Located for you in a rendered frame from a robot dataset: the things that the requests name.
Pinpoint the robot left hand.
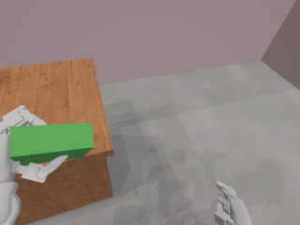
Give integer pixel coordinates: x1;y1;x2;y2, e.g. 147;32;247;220
0;105;68;183

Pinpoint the robot left forearm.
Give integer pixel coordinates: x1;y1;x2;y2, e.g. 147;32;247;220
0;181;22;225

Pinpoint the sponge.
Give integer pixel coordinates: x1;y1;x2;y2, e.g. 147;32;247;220
8;123;95;166

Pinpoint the robot right hand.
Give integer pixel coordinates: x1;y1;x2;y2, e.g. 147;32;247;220
214;181;252;225

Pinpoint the table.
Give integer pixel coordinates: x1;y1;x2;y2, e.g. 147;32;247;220
0;58;114;225

